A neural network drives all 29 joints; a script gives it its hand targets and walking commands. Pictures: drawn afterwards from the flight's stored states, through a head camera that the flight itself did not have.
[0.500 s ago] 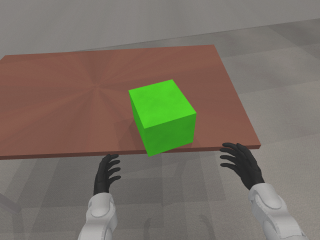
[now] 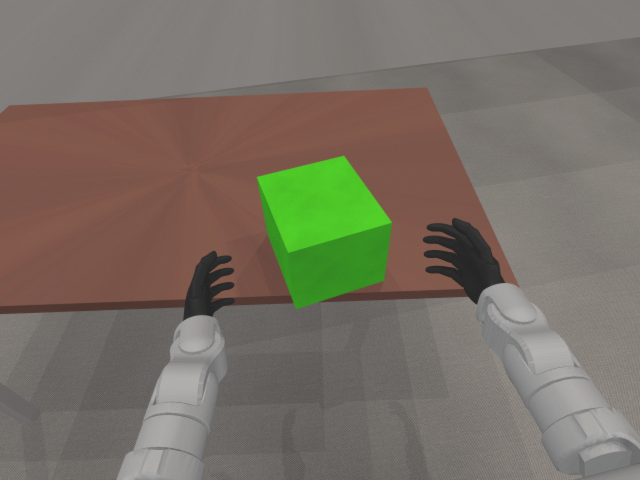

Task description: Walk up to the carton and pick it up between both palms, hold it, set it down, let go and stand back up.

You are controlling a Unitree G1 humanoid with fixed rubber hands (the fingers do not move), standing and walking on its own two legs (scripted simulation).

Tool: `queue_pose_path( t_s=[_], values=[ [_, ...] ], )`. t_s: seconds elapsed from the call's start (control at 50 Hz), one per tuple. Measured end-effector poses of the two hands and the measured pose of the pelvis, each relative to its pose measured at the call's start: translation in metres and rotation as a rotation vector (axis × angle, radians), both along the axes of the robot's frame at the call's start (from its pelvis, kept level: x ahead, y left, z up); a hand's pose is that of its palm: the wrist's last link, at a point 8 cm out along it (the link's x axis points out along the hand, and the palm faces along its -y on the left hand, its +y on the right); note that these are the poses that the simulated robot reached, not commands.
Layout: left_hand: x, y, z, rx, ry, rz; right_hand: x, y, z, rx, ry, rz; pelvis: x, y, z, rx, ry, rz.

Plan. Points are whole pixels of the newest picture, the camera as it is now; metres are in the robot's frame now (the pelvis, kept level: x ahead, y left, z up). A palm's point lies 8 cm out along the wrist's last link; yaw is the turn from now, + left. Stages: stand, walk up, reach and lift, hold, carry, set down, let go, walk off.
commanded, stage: reach and lift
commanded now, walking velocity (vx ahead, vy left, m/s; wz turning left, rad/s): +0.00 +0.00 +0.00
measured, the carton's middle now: (321, 229) +0.55 +0.03 -0.03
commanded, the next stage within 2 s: none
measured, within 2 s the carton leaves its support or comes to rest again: neither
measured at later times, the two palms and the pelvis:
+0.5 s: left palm (205, 279) +0.37 +0.19 +0.05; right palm (456, 235) +0.41 -0.15 +0.09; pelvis +0.00 +0.00 +0.00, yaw +0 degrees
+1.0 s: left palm (208, 256) +0.42 +0.19 +0.05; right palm (437, 202) +0.47 -0.14 +0.10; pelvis +0.01 +0.00 +0.00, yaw +1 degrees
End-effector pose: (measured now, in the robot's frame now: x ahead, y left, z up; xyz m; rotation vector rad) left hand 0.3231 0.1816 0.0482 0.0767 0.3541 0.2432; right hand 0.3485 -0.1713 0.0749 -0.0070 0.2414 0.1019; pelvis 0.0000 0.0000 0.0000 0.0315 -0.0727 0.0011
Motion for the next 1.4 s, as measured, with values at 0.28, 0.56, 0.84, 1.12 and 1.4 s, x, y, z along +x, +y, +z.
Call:
queue_pose_path(
  t_s=[0.28,0.56,0.84,1.12,1.4],
  values=[
    [0.027,0.003,0.0,0.01,0.031,0.002,0.032,0.014,0.007,-0.006,0.024,0.03,0.002,0.0,0.0,0.0,0.052,0.002],
    [0.059,0.003,0.01,0.013,0.013,0.006,0.067,0.021,0.022,-0.023,0.015,0.037,0.002,-0.002,0.0,0.001,0.162,0.004],
    [0.094,0.009,0.016,0.01,0.027,0.023,0.106,0.033,0.035,-0.053,0.032,0.049,0.005,-0.003,-0.002,0.002,0.267,0.007],
    [0.1,0.013,-0.024,-0.021,0.027,0.012,0.121,0.03,0.002,-0.105,0.045,0.031,0.012,-0.003,-0.005,0.002,0.359,0.01],
    [0.107,0.006,-0.072,-0.062,0.032,0.005,0.136,0.048,-0.048,-0.105,0.034,0.074,0.021,-0.003,-0.011,0.003,0.517,0.015]
  ],
)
